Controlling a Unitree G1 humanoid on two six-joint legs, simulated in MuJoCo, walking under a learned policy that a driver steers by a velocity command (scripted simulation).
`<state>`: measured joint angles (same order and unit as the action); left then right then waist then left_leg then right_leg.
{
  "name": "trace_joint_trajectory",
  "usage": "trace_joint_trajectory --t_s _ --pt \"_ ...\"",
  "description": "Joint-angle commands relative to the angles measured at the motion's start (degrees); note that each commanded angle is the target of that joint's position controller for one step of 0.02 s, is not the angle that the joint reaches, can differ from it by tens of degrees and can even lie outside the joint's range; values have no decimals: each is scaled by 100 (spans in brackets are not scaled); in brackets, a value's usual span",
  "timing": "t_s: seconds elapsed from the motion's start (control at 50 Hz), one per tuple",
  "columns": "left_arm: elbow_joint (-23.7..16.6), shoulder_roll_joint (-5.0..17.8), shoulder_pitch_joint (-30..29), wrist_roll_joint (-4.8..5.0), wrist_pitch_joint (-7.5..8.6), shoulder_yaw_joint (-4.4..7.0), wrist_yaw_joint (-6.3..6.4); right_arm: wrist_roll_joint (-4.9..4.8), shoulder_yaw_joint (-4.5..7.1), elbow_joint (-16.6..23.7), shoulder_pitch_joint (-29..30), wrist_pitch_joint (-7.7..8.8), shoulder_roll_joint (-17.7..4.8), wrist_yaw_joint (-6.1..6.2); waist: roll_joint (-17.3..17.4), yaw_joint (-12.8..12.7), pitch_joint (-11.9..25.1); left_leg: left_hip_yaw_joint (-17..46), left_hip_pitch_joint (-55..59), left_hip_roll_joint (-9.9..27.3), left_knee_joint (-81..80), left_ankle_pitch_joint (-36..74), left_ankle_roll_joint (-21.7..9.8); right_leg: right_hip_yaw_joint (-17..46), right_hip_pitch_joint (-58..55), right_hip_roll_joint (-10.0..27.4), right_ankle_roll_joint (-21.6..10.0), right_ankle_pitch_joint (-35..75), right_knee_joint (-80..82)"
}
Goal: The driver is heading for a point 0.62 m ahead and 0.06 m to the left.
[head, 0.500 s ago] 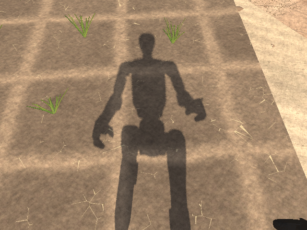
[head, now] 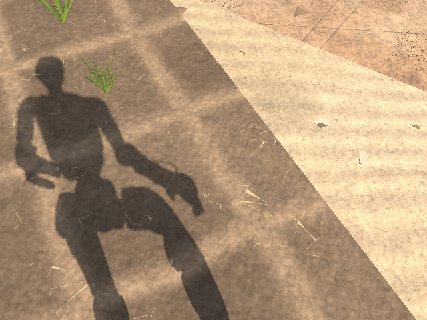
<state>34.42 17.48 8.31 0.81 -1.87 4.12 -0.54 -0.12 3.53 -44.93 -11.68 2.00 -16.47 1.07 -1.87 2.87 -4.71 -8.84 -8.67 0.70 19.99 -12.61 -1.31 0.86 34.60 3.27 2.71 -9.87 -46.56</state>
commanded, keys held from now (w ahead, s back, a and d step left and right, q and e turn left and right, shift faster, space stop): e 0.16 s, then no key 0.04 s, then q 0.60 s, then w+q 0.20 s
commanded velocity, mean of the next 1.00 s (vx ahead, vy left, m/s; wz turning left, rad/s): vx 0.06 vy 0.00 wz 0.11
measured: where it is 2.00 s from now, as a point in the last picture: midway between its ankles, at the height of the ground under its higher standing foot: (142, 306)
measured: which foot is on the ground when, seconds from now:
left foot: down 0.00-0.14, up 0.16-0.46, down 0.48-0.78, up 0.80-1.00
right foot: up 0.00-0.10, down 0.12-0.50, up 0.52-0.76, down 0.78-1.00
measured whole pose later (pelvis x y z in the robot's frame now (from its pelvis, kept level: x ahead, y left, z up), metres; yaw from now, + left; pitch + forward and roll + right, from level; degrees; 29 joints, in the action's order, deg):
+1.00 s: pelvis +0.09 -0.04 +0.00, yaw +12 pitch +2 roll +0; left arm 41.1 13.8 15.0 -0.5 2.3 4.0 2.3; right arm -1.4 6.2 -43.3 -10.8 -1.6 -19.6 0.6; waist 2.3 -1.4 0.0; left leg 4.5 -32.0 1.4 61.4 -16.0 3.8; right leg -4.7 7.6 -0.1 -2.3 -13.1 -19.0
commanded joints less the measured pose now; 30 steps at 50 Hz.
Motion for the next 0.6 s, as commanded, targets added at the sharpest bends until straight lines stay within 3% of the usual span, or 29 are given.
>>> trace_joint_trajectory --t_s 0.02,0.08,0.1,0.12,0.14,0.16,0.18,0.2,0.22,0.24,0.28,0.32,0.34,0.38,0.42,0.46,0.48,0.5,0.52,0.56,0.6 --pt "-479 344 -82 -6 35 113 -107 -95 271 338 322 11 -1055 8 785 -104 743 462 411 1529 -202 2989 -907 -156 -650 -5 -163 141 573" --pt "-565 449 -21 -11 -5 207 -170 -241 331 279 341 -30 -1159 -24 785 -238 741 394 625 1616 439 3152 -708 -328 -993 -166 -447 -87 1338" --pt "-485 528 283 -24 4 272 -154 -272 323 265 378 -39 -1097 -22 680 -421 860 182 491 1422 1039 3285 -527 -439 -1565 -354 -603 315 1897" --pt "-378 879 766 -54 19 412 -66 -203 287 189 81 -21 -936 -41 188 -583 1154 -59 -38 1018 2066 2816 -172 -89 -2609 -310 -875 1733 2305" --pt "-463 1637 1069 -99 36 572 79 138 151 457 9 8 -579 -62 -1358 -486 1558 -247 -1900 321 3967 -572 350 1974 -4137 1191 -1678 4690 1991" --pt "-612 1533 872 -174 97 477 52 179 84 548 52 4 -588 -100 -1427 -528 2371 864 -2750 -259 5249 -2744 508 3365 -4449 2023 -2780 4175 2244" --pt "-616 1138 679 -119 157 366 1 19 173 466 249 -42 -887 -126 -615 -654 2158 1299 -2857 30 5476 -2476 475 2768 -4040 1785 -2544 3642 2370" --pt "-564 884 408 -63 202 280 11 -67 169 472 370 -89 -854 -104 -383 -495 1715 1291 -2884 193 5278 -2076 410 2182 -3608 1429 -2139 3068 2351" --pt "-545 675 165 -14 202 210 27 -39 156 366 349 -143 -768 -54 -58 -379 1486 1271 -2824 330 4860 -1777 427 1812 -3244 1180 -1828 2589 2416" --pt "-537 574 -60 -16 190 154 57 -3 172 334 333 -204 -805 -11 -181 -271 1375 1221 -2482 393 4516 -1508 481 1548 -2819 1030 -1703 2390 2500" --pt "-478 430 -310 -164 195 78 81 -21 111 184 45 -290 -584 -19 -409 -79 1368 1051 -1653 331 3978 -1172 597 1073 -2174 797 -1652 2494 2605" --pt "-327 238 -371 -225 235 12 90 -24 -1 107 -16 -316 -325 -29 -498 -113 1371 1016 -1076 391 3018 -959 631 747 -1992 676 -1572 2243 2634" --pt "-222 251 -287 -250 245 11 91 -24 -34 120 73 -323 -287 -38 -553 -218 1340 1000 -906 398 2680 -824 618 748 -1982 732 -1584 1947 2676" --pt "-66 420 -247 -276 233 44 96 -56 -1 154 163 -349 -477 -49 -624 -300 1186 926 -696 342 2303 -617 556 850 -1897 863 -1608 1167 2738" --pt "-17 587 -386 -211 182 84 129 -58 50 202 170 -363 -639 -62 -603 -232 946 771 -638 226 1889 -426 425 915 -1802 907 -1515 390 2670" --pt "93 606 -269 -120 140 106 173 16 57 248 151 -357 -670 -79 -466 -195 739 766 -605 184 1296 92 213 858 -1814 787 -1224 -177 2497" --pt "156 553 -121 -109 136 113 203 64 82 333 200 -348 -832 -75 -143 -269 605 1134 -668 401 990 914 34 684 -1788 584 -950 -453 2180" --pt "133 429 105 -190 144 111 224 46 153 389 287 -339 -1133 -44 680 -547 534 1767 -842 807 709 1354 -266 152 -1706 26 -619 -851 1680" --pt "92 243 -111 -220 133 86 265 -1 210 381 301 -337 -1191 -31 1382 -450 453 2426 -1135 1100 177 675 -686 -422 -1698 -500 -307 -825 1125" --pt "-38 184 -566 -163 114 119 308 75 180 417 284 -280 -1023 15 1696 -222 352 3205 -924 1424 -194 625 -1030 -188 -1285 -688 -277 -1062 535" --pt "-66 188 -587 -139 114 169 275 58 219 425 132 -168 -1045 31 1610 -78 587 3413 -251 1569 -33 1714 -1229 182 -752 -656 -284 -2155 -338"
